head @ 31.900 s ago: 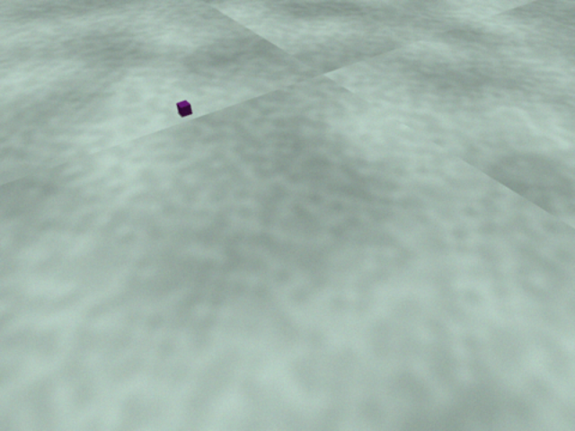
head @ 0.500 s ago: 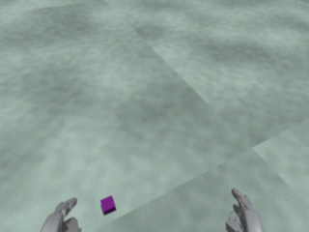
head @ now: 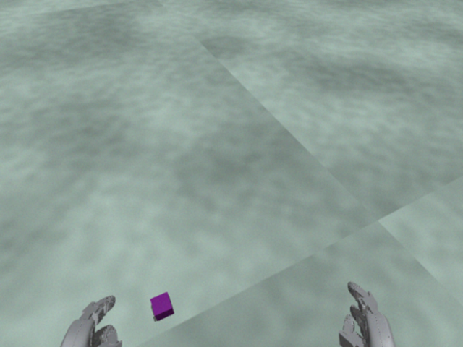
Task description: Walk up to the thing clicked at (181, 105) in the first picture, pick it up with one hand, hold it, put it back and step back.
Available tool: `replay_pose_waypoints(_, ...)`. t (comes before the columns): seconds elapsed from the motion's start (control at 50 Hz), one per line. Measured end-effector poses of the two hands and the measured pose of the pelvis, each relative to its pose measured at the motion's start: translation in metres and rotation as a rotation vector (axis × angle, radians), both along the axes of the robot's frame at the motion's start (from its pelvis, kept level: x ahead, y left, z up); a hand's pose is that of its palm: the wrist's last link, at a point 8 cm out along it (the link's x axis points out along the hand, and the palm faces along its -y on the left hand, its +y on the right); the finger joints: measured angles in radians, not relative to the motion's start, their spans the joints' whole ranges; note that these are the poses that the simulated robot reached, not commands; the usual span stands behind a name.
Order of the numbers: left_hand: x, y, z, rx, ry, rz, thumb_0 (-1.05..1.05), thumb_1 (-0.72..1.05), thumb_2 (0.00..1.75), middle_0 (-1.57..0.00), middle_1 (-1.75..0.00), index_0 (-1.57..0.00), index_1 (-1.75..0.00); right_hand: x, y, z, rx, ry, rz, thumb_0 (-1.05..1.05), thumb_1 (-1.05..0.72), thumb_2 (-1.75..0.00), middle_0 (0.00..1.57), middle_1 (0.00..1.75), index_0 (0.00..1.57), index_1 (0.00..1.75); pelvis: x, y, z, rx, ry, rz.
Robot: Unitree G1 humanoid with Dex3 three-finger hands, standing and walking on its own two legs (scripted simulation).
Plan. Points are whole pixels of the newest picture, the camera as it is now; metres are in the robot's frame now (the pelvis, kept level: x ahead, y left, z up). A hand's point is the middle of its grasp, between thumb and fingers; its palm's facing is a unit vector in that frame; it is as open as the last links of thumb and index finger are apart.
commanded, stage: home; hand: left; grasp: from above
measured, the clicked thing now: (162, 306) +0.42 +0.24 -0.68
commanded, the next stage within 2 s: stand in 0.02 s
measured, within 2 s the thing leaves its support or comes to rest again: neither
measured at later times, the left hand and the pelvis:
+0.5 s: hand out of the picture +0.07 +0.25 -0.11, palm faces +0.02 -0.94 -0.33, open 7.4 cm; pelvis -0.01 +0.01 +0.04, yaw -1 degrees
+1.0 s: hand out of the picture +0.02 +0.25 -0.10, palm faces +0.01 -0.94 -0.33, open 7.4 cm; pelvis -0.02 +0.01 +0.06, yaw -1 degrees
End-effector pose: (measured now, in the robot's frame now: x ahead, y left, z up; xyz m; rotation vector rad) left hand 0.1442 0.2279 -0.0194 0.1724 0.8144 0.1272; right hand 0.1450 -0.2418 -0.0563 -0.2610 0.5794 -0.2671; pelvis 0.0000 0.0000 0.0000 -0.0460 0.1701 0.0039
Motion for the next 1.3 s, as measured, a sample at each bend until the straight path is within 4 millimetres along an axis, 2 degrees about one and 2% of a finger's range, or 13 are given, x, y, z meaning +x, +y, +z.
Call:
replay_pose_waypoints(0.12,0.001,0.000,0.000,0.001,-0.004,-0.001,0.01,0.91,0.89,-0.20,-0.30,-0.20,-0.30,0.001,-0.001,0.001,-0.002,0.000,-0.001,0.01,-0.90,-0.90,0.20,0.30,0.21,0.30,0.001,0.000,0.000,0.000,-0.004,0.000)
replay_pose_waypoints(0.22,0.003,0.017,-0.024,0.107,-0.013,-0.044,0.01,0.90,0.89,-0.20,-0.30,-0.20,-0.30,-0.008,-0.008,-0.017,-0.038,0.263,0.138,0.01,-0.90,-0.90,0.20,0.30,0.21,0.30,-0.009,0.000,0.011,0.030,-0.102,-0.005)
replay_pose_waypoints(0.38,-0.040,0.053,-0.049,0.132,0.185,0.021,0.01,0.91,0.89,-0.20,-0.30,-0.20,-0.30,-0.046,-0.027,-0.014,0.000,0.457,0.058,0.01,-0.90,-0.90,0.20,0.30,0.21,0.30,-0.008,0.007,0.030,0.044,-0.167,-0.010)
replay_pose_waypoints(0.5,-0.079,0.064,-0.054,0.119,0.323,0.065,0.01,0.91,0.89,-0.20,-0.30,-0.20,-0.30,-0.072,-0.026,-0.011,0.014,0.550,0.004,0.01,-0.90,-0.90,0.20,0.30,0.21,0.30,-0.005,0.014,0.044,0.037,-0.201,-0.012)
replay_pose_waypoints(0.62,-0.108,0.066,-0.053,0.103,0.418,0.091,0.00,0.91,0.89,-0.20,-0.30,-0.20,-0.30,-0.087,-0.016,-0.009,0.043,0.601,-0.019,0.01,-0.90,-0.90,0.20,0.30,0.20,0.30,-0.006,0.018,0.055,0.039,-0.230,-0.013)
replay_pose_waypoints(0.74,-0.121,0.067,-0.050,0.103,0.450,0.096,0.00,0.91,0.89,-0.20,-0.30,-0.20,-0.30,-0.095,-0.011,-0.008,0.065,0.615,-0.029,0.01,-0.90,-0.90,0.20,0.30,0.21,0.30,-0.012,0.019,0.060,0.042,-0.256,-0.014)
replay_pose_waypoints(1.04,-0.137,0.066,-0.041,0.125,0.465,0.090,0.00,0.91,0.89,-0.20,-0.30,-0.20,-0.30,-0.116,-0.027,-0.008,0.079,0.639,-0.052,0.01,-0.90,-0.90,0.20,0.30,0.21,0.30,-0.025,0.012,0.065,0.045,-0.263,-0.012)
replay_pose_waypoints(1.3,-0.139,0.052,-0.042,0.118,0.499,0.082,0.00,0.91,0.89,-0.20,-0.30,-0.20,-0.30,-0.130,-0.040,-0.010,0.085,0.695,-0.064,0.00,-0.90,-0.90,0.20,0.30,0.20,0.30,-0.023,0.001,0.066,0.042,-0.250,-0.015)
